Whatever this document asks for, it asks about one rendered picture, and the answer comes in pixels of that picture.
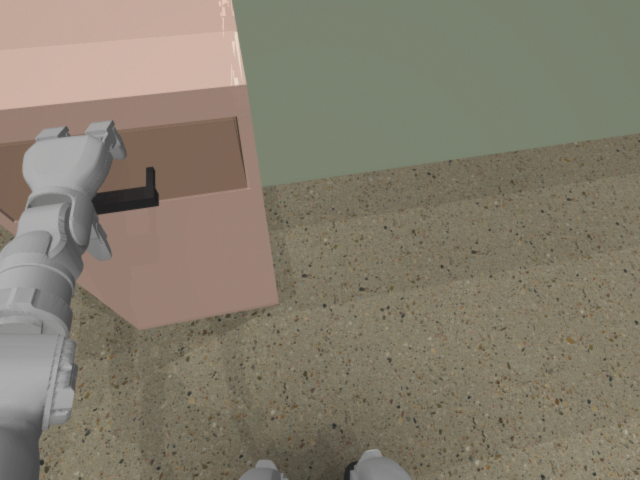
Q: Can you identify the left robot upper arm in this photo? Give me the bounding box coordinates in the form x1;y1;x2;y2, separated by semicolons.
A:
0;333;78;480

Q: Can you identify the drawer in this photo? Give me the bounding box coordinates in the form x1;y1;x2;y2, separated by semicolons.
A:
0;116;247;221

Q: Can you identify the left robot hand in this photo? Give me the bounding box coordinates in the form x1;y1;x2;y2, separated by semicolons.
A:
22;120;127;261

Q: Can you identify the left robot forearm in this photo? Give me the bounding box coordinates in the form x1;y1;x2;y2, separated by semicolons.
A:
0;186;94;339

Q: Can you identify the handle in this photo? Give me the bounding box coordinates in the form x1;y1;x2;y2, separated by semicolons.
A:
91;167;159;215

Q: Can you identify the right robot shin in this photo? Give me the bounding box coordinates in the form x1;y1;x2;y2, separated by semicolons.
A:
357;449;383;465

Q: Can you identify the robot shin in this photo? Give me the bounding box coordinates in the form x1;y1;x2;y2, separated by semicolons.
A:
255;460;278;471
357;449;383;465

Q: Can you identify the left robot shin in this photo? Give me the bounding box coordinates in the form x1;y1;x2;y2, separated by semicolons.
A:
255;460;278;471

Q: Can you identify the cabinet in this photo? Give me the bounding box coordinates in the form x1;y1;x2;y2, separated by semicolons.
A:
0;0;279;330

